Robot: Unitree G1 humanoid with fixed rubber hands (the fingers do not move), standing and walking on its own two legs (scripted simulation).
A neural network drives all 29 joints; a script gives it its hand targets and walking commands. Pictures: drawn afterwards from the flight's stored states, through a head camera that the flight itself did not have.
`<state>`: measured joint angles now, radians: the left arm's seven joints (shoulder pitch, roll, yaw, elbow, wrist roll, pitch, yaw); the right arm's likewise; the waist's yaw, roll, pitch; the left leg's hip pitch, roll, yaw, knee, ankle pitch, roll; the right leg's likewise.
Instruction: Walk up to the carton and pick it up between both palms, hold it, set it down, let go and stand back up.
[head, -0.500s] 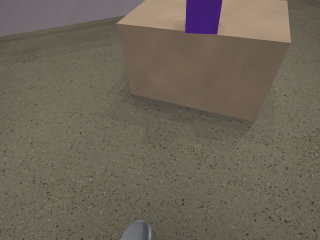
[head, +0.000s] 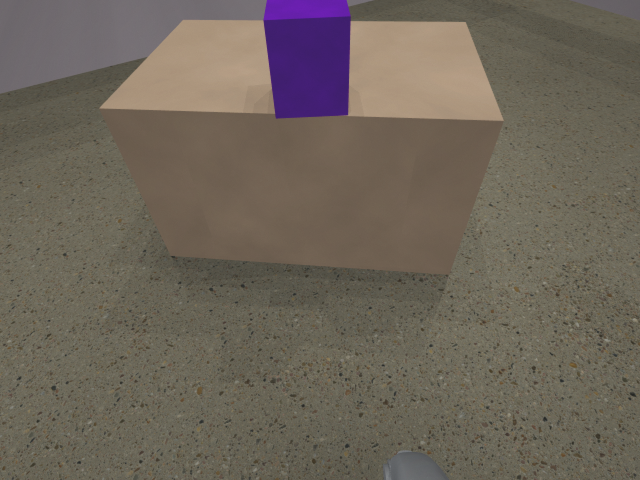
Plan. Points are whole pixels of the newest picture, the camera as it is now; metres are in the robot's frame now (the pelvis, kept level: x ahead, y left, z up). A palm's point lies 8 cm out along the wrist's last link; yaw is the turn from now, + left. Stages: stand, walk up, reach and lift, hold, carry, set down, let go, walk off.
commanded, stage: walk up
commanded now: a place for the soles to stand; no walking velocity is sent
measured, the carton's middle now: (309, 54) +1.14 +0.03 +0.03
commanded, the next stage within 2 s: none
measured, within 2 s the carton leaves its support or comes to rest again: neither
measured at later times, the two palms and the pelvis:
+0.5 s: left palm (208, 401) +0.28 +0.19 -0.12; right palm (520, 367) +0.31 -0.29 -0.13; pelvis +0.26 -0.04 +0.00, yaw -2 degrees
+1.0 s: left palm (186, 276) +0.52 +0.28 -0.13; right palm (440, 290) +0.46 -0.20 -0.12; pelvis +0.48 +0.03 +0.00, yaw +0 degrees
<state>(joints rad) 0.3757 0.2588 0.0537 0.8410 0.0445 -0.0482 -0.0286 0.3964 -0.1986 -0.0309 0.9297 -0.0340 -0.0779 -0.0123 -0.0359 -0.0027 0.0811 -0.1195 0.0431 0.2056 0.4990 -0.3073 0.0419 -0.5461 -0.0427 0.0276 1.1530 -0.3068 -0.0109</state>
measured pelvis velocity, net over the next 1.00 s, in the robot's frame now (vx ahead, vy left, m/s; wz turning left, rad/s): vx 0.48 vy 0.03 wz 0.00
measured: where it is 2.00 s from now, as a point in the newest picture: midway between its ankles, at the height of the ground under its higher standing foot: (327, 331)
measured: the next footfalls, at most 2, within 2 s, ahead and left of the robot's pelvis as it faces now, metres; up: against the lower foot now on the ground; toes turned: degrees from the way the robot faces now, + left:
right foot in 0.22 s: +0.31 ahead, -0.14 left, +0.00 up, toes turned -8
left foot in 0.74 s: +0.52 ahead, +0.14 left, +0.00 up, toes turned +7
